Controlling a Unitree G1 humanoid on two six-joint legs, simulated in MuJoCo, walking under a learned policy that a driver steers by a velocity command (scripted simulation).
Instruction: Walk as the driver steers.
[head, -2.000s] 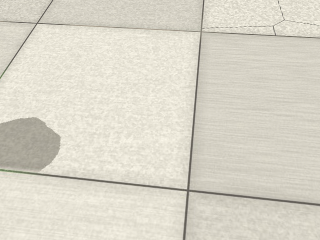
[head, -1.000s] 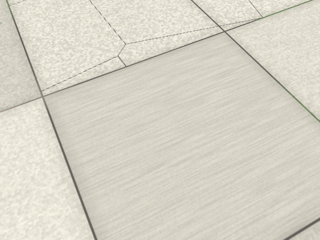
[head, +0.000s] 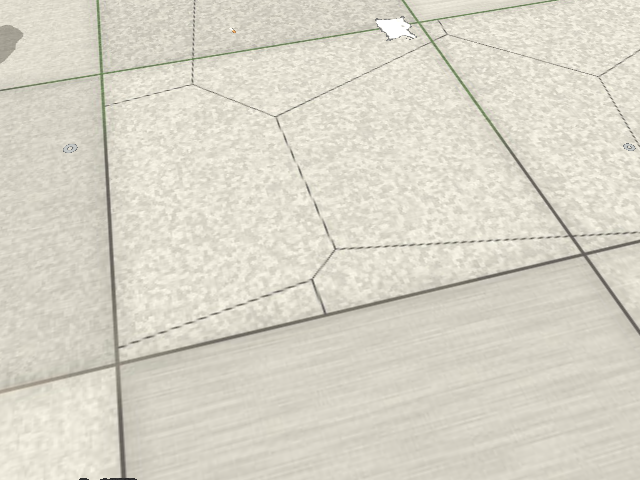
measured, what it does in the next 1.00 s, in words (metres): walks ahead, turning left: left foot, then right foot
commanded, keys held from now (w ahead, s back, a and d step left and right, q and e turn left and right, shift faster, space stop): w+q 0.80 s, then w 0.12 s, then no key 0.08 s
